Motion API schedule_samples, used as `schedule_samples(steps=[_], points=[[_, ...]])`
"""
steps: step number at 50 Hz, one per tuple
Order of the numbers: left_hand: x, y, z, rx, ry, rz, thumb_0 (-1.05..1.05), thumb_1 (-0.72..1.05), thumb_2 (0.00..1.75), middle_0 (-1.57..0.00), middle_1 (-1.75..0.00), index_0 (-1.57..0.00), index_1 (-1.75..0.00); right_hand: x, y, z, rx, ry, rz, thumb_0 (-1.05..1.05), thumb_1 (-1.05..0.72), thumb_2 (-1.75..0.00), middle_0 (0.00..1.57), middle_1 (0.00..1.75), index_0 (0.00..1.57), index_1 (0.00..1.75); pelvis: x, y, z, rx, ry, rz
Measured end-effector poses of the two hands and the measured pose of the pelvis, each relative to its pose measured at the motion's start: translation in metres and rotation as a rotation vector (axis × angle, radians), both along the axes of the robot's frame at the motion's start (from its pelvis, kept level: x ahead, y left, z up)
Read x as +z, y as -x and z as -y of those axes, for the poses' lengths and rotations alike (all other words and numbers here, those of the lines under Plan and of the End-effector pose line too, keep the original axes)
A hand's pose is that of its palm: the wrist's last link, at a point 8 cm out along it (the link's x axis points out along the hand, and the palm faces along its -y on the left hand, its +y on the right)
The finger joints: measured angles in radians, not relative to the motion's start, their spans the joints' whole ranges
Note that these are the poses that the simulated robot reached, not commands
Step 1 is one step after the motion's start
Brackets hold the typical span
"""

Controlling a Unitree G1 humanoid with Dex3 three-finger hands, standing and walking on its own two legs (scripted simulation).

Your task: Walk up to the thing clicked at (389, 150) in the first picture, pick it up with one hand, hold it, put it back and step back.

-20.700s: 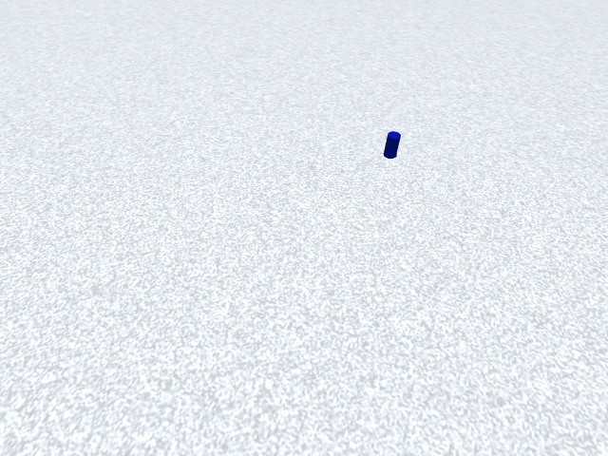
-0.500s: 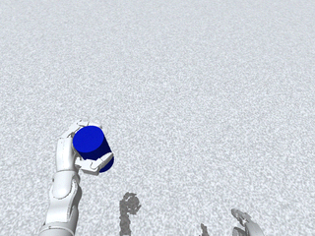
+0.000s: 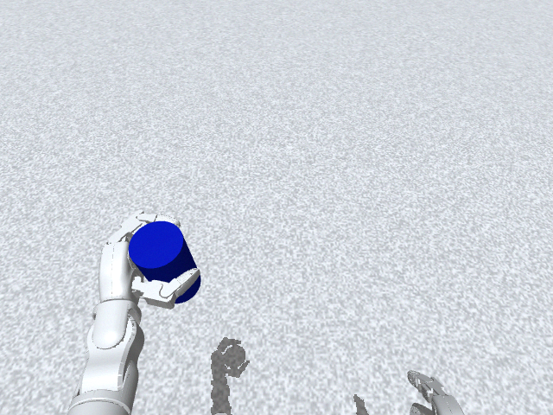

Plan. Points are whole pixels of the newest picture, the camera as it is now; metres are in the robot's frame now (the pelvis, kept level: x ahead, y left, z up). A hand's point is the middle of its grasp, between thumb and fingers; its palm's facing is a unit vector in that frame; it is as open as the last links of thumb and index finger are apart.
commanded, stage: crouch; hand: left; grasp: from the side
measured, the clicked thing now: (169, 265) +0.33 +0.16 +0.03
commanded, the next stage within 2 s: none
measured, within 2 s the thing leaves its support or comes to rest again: neither
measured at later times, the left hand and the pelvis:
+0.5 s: hand (171, 288) +0.33 +0.18 -0.05, palm faces +0.20 -0.98 +0.00, open 9.7 cm; pelvis -0.02 +0.00 -0.04, yaw +0 degrees
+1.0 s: hand (186, 325) +0.35 +0.20 -0.30, palm faces +0.23 -0.97 -0.02, open 9.7 cm; pelvis -0.06 +0.00 -0.26, yaw -3 degrees
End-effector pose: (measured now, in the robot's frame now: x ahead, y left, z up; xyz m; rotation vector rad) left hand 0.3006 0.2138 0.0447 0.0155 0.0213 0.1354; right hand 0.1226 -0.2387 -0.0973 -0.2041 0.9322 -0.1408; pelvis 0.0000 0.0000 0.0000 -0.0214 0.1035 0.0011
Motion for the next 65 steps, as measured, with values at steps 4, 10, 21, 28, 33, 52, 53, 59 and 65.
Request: schedule_samples(steps=[4,10,21,28,33,52,53,59,65], points=[[0.002,0.002,0.002,0.001,0.006,0.006,-0.04,-0.36,1.07,-0.69,-1.04,-0.75,-1.08,0.0,0.002,0.001,-0.003,0.001,-0.004,0.01,-0.92,-0.9,0.2,0.3,0.2,0.3,0.001,0.0,0.001,0.001,0.0,0.004],[0.002,0.003,0.002,0.01,0.007,0.006,-0.04,-0.37,1.07,-0.7,-1.03,-0.76,-1.06,0.001,0.001,0.002,-0.004,0.001,0.003,0.01,-0.91,-0.9,0.2,0.3,0.2,0.3,0.001,0.001,0.002,0.001,-0.002,0.005],[-0.053,0.005,-0.005,0.059,0.024,-0.05,-0.04,-0.37,1.07,-0.7,-1.02,-0.76,-1.05,-0.018,0.007,0.009,0.021,0.028,-0.033,0.01,-0.89,-0.9,0.2,0.3,0.21,0.3,-0.019,0.014,0.004,0.002,-0.003,-0.083],[-0.121,-0.001,-0.014,0.068,0.013,-0.024,-0.04,-0.37,1.07,-0.71,-1.02,-0.77,-1.05,-0.067,0.021,0.019,0.043,0.059,-0.097,0.01,-0.89,-0.9,0.2,0.3,0.21,0.3,-0.067,0.024,0.003,-0.003,0.007,-0.226],[-0.176,-0.01,-0.02,0.055,-0.006,-0.001,-0.04,-0.37,1.07,-0.71,-1.02,-0.77,-1.05,-0.119,0.031,0.023,0.049,0.069,-0.151,0.01,-0.89,-0.9,0.2,0.3,0.2,0.3,-0.115,0.029,0.001,-0.012,0.017,-0.325],[-0.361,-0.023,-0.037,0.098,-0.007,-0.014,-0.04,-0.36,1.08,-0.68,-1.05,-0.74,-1.08,-0.292,0.068,0.017,0.109,0.059,-0.299,0.01,-0.91,-0.91,0.2,0.3,0.21,0.3,-0.271,0.068,0.0,-0.038,0.032,-0.484],[-0.37,-0.023,-0.038,0.098,-0.008,-0.015,-0.04,-0.36,1.08,-0.68,-1.05,-0.74,-1.09,-0.299,0.071,0.018,0.11,0.064,-0.306,0.01,-0.91,-0.91,0.2,0.3,0.21,0.3,-0.279,0.07,0.0,-0.039,0.033,-0.485],[-0.419,-0.026,-0.044,0.094,-0.015,-0.017,-0.04,-0.37,1.09,-0.68,-1.06,-0.74,-1.09,-0.339,0.094,0.025,0.104,0.093,-0.349,0.01,-0.92,-0.91,0.2,0.3,0.21,0.3,-0.324,0.08,0.0,-0.048,0.038,-0.47],[-0.458,-0.028,-0.048,0.085,-0.013,-0.025,-0.04,-0.37,1.09,-0.68,-1.05,-0.74,-1.09,-0.371,0.116,0.029,0.097,0.111,-0.397,0.01,-0.92,-0.91,0.2,0.3,0.21,0.3,-0.359,0.087,-0.001,-0.056,0.043,-0.444]])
